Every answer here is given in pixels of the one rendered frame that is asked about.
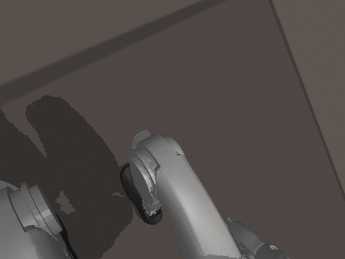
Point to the left robot foot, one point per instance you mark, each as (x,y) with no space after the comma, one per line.
(63,233)

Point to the right robot hand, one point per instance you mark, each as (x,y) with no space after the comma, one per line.
(249,241)

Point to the right robot foot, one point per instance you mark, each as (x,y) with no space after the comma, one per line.
(132,193)

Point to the right robot arm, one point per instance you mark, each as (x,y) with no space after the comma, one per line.
(269,251)

